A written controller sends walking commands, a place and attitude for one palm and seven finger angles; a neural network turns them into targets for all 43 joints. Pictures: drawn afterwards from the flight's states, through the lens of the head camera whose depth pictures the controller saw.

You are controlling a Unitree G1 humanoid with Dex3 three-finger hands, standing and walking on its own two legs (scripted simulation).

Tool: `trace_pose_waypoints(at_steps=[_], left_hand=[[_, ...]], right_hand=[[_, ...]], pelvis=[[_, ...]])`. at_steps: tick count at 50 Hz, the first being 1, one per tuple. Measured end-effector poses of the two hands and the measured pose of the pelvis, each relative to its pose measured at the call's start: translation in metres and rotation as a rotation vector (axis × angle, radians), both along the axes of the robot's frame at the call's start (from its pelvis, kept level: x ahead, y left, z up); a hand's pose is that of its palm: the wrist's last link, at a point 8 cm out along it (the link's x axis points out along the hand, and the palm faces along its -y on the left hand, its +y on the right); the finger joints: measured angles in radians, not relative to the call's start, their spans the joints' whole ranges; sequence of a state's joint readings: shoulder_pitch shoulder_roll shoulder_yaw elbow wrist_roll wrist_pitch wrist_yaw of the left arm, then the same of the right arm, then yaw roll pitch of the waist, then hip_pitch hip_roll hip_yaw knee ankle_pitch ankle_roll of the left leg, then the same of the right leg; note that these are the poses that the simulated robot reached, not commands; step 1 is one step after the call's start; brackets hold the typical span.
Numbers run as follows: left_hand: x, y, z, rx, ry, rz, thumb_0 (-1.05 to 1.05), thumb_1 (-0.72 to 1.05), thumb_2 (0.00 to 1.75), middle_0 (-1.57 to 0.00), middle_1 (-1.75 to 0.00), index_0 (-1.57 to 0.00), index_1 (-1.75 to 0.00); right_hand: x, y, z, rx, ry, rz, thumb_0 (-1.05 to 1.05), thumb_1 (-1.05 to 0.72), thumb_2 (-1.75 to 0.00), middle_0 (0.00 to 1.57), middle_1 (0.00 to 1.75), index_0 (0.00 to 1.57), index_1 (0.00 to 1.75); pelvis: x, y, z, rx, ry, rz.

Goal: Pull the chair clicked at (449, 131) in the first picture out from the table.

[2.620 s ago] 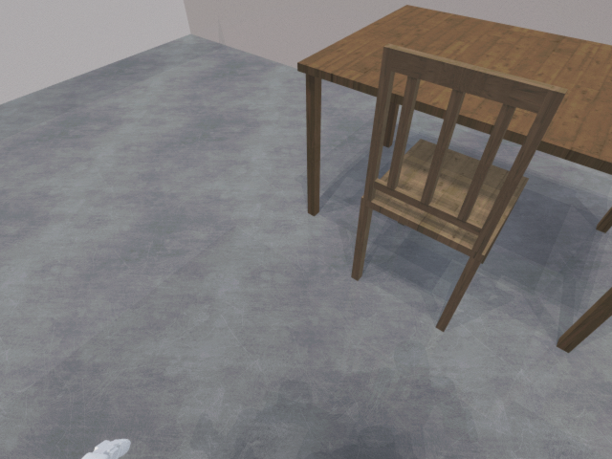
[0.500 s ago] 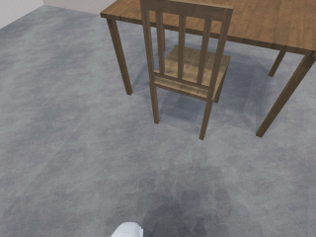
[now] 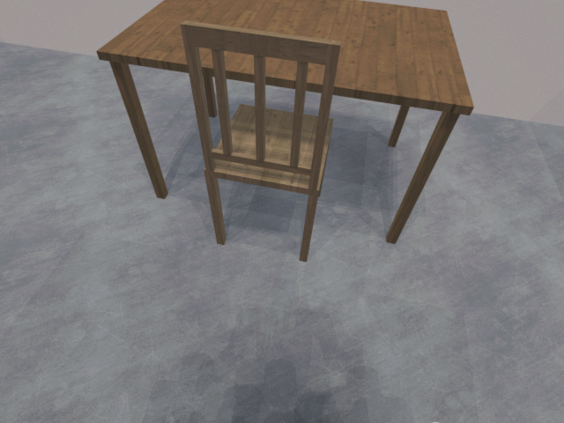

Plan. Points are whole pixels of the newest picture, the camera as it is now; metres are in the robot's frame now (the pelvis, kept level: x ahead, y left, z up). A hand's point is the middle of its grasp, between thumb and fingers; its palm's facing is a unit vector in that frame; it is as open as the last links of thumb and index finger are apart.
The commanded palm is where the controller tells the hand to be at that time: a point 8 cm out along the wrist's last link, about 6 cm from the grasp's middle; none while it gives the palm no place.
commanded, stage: turn to face it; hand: left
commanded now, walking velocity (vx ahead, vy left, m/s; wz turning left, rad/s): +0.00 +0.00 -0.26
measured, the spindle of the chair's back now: (260, 113) +0.90 +0.15 -0.08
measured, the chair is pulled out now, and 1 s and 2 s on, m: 0.00 0.00 0.00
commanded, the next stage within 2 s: take the last steps up to it in 0.08 s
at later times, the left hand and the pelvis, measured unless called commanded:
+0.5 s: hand out of the picture +0.10 +0.19 -0.17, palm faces -0.21 -0.97 -0.14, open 7.4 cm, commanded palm none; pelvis +0.02 +0.03 +0.01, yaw -10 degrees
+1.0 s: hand out of the picture +0.09 +0.17 -0.17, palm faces -0.02 -0.99 -0.17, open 7.3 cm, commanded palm none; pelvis +0.17 +0.01 -0.01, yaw -6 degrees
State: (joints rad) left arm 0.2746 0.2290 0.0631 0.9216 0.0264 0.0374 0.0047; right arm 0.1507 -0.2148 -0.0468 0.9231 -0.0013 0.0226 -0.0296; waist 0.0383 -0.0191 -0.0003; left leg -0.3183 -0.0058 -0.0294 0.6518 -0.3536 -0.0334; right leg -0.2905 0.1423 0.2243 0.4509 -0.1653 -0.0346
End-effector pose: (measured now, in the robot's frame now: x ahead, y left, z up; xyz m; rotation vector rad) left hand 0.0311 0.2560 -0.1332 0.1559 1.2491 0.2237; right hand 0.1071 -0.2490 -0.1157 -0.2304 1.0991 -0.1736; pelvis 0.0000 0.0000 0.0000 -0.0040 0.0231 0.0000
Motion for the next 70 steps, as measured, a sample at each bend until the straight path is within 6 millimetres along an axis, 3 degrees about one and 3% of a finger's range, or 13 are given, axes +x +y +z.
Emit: trace_pose_waypoints(at_steps=[8,15,20,26,32,36,44,49,54,56,59,66,70], left_hand=[[0.024,0.037,-0.008,-0.028,-0.009,-0.091,0.01,0.91,0.9,-0.2,-0.3,-0.2,-0.3],[0.028,0.042,-0.01,-0.047,0.054,-0.165,0.01,0.91,0.9,-0.2,-0.3,-0.2,-0.3],[0.043,0.023,-0.01,-0.073,0.083,-0.231,0.01,0.92,0.9,-0.2,-0.3,-0.2,-0.3],[0.087,-0.018,-0.004,-0.096,0.034,-0.299,0.01,0.92,0.9,-0.2,-0.3,-0.2,-0.3],[0.132,-0.061,-0.002,-0.086,-0.083,-0.302,0.01,0.92,0.9,-0.2,-0.3,-0.2,-0.3],[0.137,-0.056,0.008,-0.048,-0.15,-0.188,-0.02,0.95,0.89,-0.2,-0.3,-0.21,-0.3],[0.09,-0.039,0.002,-0.02,0.104,-0.124,-0.02,0.94,0.9,-0.2,-0.3,-0.2,-0.3],[0.062,-0.037,-0.007,-0.07,0.298,-0.046,0.0,0.93,0.9,-0.2,-0.3,-0.2,-0.3],[0.068,-0.024,-0.024,-0.122,0.449,0.007,0.0,0.92,0.9,-0.2,-0.3,-0.2,-0.3],[0.089,-0.015,-0.029,-0.132,0.463,0.011,0.01,0.91,0.9,-0.2,-0.3,-0.2,-0.3],[0.144,-0.001,-0.028,-0.119,0.391,-0.016,0.01,0.91,0.89,-0.2,-0.3,-0.2,-0.3],[0.306,0.013,-0.017,-0.083,0.094,-0.11,0.01,0.92,0.9,-0.2,-0.3,-0.2,-0.3],[0.378,0.011,-0.007,-0.056,-0.013,-0.146,0.01,0.94,0.9,-0.2,-0.3,-0.2,-0.3]], right_hand=[[-0.063,0.037,0.008,-0.023,0.058,-0.085,0.01,-0.91,-0.9,0.2,0.3,0.2,0.3],[-0.118,0.059,0.003,0.0,0.142,-0.196,0.01,-0.91,-0.9,0.2,0.3,0.2,0.3],[-0.166,0.071,-0.003,0.043,0.236,-0.288,0.01,-0.91,-0.9,0.2,0.3,0.2,0.3],[-0.223,0.082,-0.01,0.113,0.411,-0.375,0.01,-0.91,-0.9,0.2,0.3,0.2,0.3],[-0.241,0.077,-0.025,0.192,0.549,-0.392,0.01,-0.91,-0.9,0.2,0.3,0.2,0.3],[-0.196,0.055,-0.027,0.201,0.524,-0.334,0.01,-0.91,-0.9,0.2,0.3,0.2,0.3],[-0.025,0.01,-0.032,0.14,0.237,-0.232,0.01,-0.91,-0.9,0.19,0.3,0.2,0.3],[0.09,0.01,-0.028,0.107,0.114,-0.136,0.01,-0.91,-0.9,0.19,0.3,0.19,0.3],[0.194,0.027,-0.032,0.05,0.018,-0.048,0.01,-0.91,-0.9,0.19,0.3,0.19,0.3],[0.217,0.036,-0.031,0.036,-0.004,-0.041,0.01,-0.91,-0.9,0.19,0.3,0.2,0.3],[0.229,0.048,-0.024,0.041,0.004,-0.073,0.0,-0.91,-0.9,0.19,0.3,0.2,0.3],[0.224,0.057,-0.015,0.049,0.084,-0.171,-0.01,-0.95,-0.9,0.2,0.3,0.2,0.3],[0.217,0.062,-0.02,0.08,0.159,-0.203,0.0,-0.94,-0.9,0.2,0.3,0.2,0.3]], pelvis=[[-0.007,0.034,0.003,-0.025,-0.02,-0.073],[-0.003,0.047,0.006,-0.027,-0.018,-0.137],[0.005,0.045,0.008,-0.021,-0.013,-0.162],[0.019,0.03,0.007,-0.007,-0.008,-0.17],[0.042,0.002,-0.006,0.002,-0.022,-0.152],[0.064,-0.011,0.0,0.01,-0.03,-0.131],[0.118,-0.01,0.003,0.002,-0.031,-0.117],[0.163,0.003,-0.005,-0.007,-0.018,-0.109],[0.22,0.026,-0.027,-0.008,-0.01,-0.106],[0.237,0.034,-0.028,-0.004,-0.017,-0.109],[0.261,0.04,-0.019,0.001,-0.028,-0.126],[0.313,0.045,-0.001,0.021,-0.03,-0.132],[0.341,0.041,0.001,0.031,-0.03,-0.131]])
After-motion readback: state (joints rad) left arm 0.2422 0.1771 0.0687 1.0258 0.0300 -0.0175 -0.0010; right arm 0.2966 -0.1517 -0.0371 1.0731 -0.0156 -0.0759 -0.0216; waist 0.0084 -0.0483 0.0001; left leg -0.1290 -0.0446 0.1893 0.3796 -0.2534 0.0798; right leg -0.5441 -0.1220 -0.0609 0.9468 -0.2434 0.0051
